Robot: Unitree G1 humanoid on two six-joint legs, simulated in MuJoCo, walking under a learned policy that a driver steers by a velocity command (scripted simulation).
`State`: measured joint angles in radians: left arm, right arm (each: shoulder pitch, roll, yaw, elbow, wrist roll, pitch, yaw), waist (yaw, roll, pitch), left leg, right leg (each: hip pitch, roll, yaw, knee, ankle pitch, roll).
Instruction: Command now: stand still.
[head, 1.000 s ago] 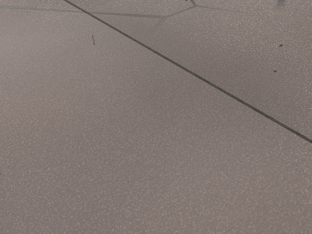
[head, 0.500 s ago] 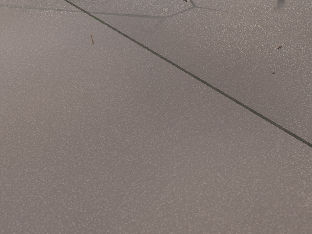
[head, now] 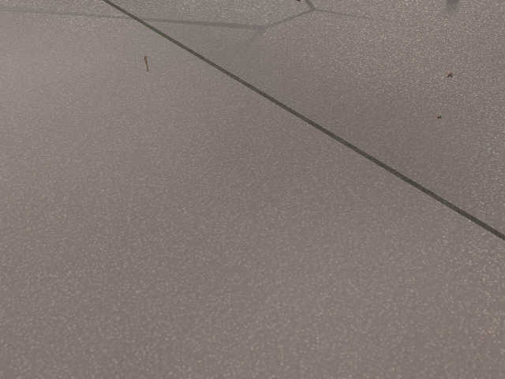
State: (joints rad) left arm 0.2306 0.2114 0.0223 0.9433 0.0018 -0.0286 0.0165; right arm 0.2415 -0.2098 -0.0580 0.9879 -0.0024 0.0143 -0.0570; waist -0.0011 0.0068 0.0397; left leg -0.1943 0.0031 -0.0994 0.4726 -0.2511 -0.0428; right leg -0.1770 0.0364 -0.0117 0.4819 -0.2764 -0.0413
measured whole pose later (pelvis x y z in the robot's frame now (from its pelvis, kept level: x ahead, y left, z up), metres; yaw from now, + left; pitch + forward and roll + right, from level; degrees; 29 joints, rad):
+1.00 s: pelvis +0.35 +0.02 -0.01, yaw +0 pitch +1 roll +0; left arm 0.06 0.25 0.05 0.86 -0.01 -0.10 -0.04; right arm 0.39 -0.24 -0.03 1.03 0.02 -0.09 0.00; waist -0.03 0.01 0.05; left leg -0.21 0.00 -0.05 1.13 -0.46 0.04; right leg -0.43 0.03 -0.06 0.54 -0.14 -0.07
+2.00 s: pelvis +0.92 +0.04 -0.02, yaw -12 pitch +2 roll +2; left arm 0.05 0.23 0.05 0.79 -0.02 -0.05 -0.07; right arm 0.33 -0.26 -0.06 0.96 0.00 -0.05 -0.03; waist -0.05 -0.01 0.03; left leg 0.12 0.01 0.26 0.32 -0.44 -0.02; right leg -0.56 -0.02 -0.07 0.61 -0.10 -0.10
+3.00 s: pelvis +1.39 -0.18 -0.01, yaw -44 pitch +2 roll +2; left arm 0.06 0.26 0.05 0.61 0.02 -0.04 -0.03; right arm 0.29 -0.30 -0.06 0.87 0.01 -0.06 0.00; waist -0.07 -0.02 0.05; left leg -0.14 0.06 0.13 0.67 -0.50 -0.03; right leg -0.49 -0.01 0.00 0.53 -0.07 -0.05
